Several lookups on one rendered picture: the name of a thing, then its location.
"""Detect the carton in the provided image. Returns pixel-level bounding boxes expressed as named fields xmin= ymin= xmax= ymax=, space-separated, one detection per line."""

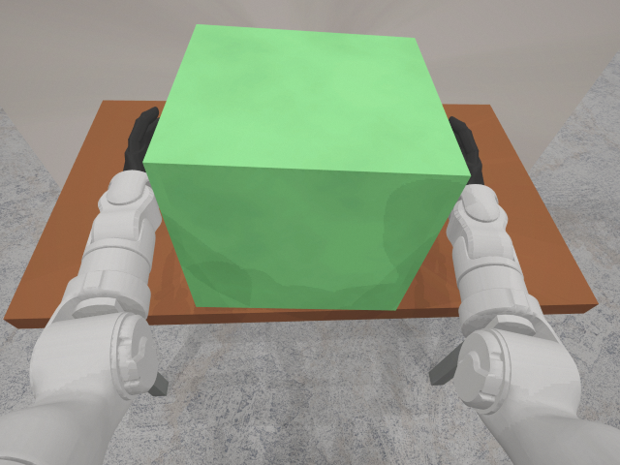
xmin=142 ymin=24 xmax=471 ymax=311

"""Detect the robot right forearm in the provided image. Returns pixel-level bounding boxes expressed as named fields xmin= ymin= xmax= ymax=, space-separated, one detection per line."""
xmin=447 ymin=184 xmax=581 ymax=409

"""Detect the robot left hand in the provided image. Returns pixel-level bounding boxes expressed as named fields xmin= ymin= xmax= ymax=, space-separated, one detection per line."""
xmin=123 ymin=107 xmax=160 ymax=172

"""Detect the robot left forearm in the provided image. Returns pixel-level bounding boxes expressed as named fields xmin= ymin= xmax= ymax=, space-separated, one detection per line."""
xmin=29 ymin=170 xmax=162 ymax=398

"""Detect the robot right hand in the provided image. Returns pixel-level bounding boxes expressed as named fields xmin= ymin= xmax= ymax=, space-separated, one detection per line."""
xmin=449 ymin=116 xmax=484 ymax=185

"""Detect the right robot upper arm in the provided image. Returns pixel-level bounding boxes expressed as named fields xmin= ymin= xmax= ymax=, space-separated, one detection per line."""
xmin=453 ymin=327 xmax=620 ymax=465

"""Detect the left robot upper arm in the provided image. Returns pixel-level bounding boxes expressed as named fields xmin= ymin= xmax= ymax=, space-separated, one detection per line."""
xmin=0 ymin=312 xmax=159 ymax=465

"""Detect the table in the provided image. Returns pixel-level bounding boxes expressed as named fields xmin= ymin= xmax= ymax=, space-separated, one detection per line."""
xmin=3 ymin=100 xmax=599 ymax=396

